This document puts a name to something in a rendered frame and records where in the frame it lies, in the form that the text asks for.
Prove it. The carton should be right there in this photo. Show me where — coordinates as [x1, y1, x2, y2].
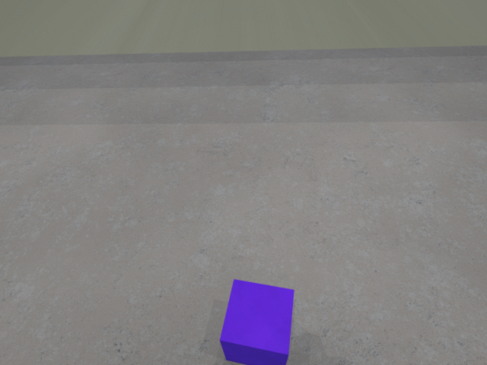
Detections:
[220, 279, 294, 365]

